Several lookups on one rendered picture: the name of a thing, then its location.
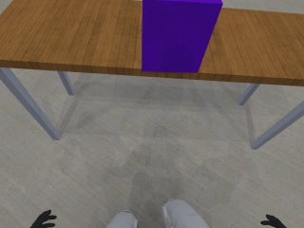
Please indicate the left robot hand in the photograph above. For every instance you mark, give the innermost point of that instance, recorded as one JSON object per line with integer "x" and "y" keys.
{"x": 42, "y": 218}

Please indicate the carton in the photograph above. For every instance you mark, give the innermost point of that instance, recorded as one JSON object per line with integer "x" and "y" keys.
{"x": 176, "y": 33}

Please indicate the right robot hand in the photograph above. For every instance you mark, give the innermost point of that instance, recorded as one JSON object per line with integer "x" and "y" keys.
{"x": 273, "y": 221}

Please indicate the robot thigh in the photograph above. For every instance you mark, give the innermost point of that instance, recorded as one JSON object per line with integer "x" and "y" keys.
{"x": 123, "y": 220}
{"x": 179, "y": 214}

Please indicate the table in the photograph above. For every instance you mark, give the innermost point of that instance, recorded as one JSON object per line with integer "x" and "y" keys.
{"x": 256, "y": 47}

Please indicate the robot right thigh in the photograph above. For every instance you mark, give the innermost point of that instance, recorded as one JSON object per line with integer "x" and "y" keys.
{"x": 179, "y": 214}

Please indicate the robot left thigh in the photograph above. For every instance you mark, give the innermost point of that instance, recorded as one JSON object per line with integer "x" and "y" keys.
{"x": 123, "y": 220}

